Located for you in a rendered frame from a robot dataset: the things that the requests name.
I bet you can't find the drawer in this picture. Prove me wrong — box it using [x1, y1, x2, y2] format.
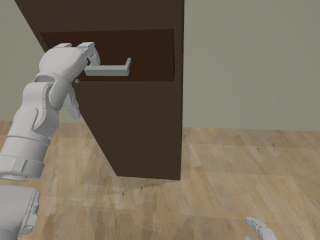
[42, 29, 175, 82]

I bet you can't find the cabinet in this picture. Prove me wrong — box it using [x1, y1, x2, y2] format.
[14, 0, 185, 181]

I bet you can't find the robot left upper arm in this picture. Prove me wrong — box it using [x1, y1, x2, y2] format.
[0, 184, 41, 240]

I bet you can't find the right robot hand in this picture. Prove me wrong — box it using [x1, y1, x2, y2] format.
[245, 216, 278, 240]

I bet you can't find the robot left forearm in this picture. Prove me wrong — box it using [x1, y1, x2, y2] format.
[0, 71, 70, 182]

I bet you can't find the handle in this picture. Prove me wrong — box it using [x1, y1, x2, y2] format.
[84, 58, 132, 76]

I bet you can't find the left robot hand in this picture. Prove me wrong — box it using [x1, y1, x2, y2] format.
[39, 42, 101, 120]

